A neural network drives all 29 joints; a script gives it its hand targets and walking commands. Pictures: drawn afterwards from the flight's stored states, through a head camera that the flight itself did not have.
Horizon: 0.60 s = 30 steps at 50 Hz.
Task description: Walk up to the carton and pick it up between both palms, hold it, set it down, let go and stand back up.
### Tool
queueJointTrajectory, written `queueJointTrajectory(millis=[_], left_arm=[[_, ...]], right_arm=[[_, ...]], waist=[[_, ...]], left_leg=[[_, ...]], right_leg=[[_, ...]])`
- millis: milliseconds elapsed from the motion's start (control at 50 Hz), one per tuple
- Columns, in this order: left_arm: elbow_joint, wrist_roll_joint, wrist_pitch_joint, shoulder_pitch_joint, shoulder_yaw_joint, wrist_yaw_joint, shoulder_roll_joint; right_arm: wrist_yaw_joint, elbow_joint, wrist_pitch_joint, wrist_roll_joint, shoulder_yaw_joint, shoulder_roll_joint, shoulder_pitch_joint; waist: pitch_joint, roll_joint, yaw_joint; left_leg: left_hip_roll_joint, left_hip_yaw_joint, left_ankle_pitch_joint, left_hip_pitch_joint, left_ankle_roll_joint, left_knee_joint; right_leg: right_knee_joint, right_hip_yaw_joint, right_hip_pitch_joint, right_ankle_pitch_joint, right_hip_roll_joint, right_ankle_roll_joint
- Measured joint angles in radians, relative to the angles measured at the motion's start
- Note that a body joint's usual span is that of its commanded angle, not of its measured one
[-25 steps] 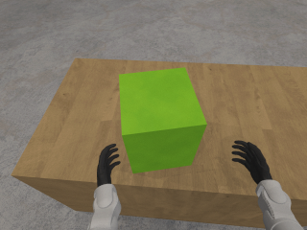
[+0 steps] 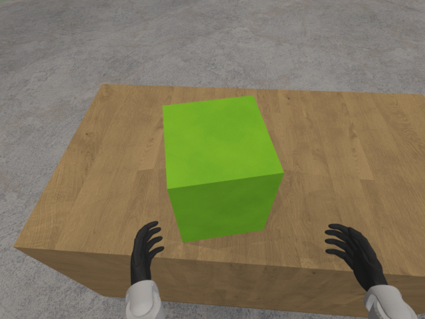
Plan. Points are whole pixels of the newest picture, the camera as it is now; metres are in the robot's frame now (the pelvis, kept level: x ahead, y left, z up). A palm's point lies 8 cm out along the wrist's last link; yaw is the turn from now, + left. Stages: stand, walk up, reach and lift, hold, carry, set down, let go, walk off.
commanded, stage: set down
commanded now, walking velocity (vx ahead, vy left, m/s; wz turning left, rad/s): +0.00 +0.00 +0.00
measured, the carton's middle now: (216, 172) +0.43 +0.04 -0.02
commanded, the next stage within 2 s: let go in 1.62 s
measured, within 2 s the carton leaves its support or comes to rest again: neither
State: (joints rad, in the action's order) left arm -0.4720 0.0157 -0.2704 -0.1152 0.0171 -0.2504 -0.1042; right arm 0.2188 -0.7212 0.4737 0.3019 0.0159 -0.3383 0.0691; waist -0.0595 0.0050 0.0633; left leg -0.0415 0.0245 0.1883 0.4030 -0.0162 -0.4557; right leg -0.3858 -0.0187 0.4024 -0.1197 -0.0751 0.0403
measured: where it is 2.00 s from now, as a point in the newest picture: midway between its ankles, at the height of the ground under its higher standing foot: outside the picture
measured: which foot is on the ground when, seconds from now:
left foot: down 0.00-1.00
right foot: down 0.00-1.00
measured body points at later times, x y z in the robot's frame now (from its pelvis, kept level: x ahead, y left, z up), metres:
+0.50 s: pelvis +0.02 +0.01 +0.00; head +0.06 +0.03 +0.45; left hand +0.22 +0.19 -0.06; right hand +0.24 -0.24 -0.04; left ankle +0.02 +0.13 -0.74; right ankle +0.04 -0.09 -0.74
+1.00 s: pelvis +0.02 +0.02 +0.00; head +0.05 +0.03 +0.45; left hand +0.21 +0.21 -0.07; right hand +0.23 -0.23 -0.06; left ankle +0.02 +0.13 -0.74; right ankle +0.04 -0.09 -0.74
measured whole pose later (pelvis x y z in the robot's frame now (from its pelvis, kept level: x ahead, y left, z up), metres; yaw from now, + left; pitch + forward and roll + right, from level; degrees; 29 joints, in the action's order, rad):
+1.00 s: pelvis +0.02 +0.02 +0.00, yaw +1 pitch +7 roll -1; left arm -0.47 0.01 -0.09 -0.17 0.02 -0.12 0.03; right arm 0.13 -0.68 0.32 0.29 0.02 -0.28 0.15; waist -0.06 -0.02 0.05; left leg -0.02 0.02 0.22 0.36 0.01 -0.46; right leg -0.39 -0.02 0.36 -0.16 -0.05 0.04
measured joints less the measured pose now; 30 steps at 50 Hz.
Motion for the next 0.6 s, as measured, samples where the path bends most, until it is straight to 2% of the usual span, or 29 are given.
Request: queueJointTrajectory(millis=[600], left_arm=[[0.0,0.011,0.089,-0.06,0.0,0.069,0.074]], right_arm=[[-0.027,0.005,-0.079,0.0,0.0,0.0,0.068]], waist=[[0.0,-0.026,-0.013]], left_leg=[[0.022,0.0,0.03,-0.038,0.019,0.0]], right_leg=[[-0.007,0.0,-0.038,-0.037,0.02,0.0]])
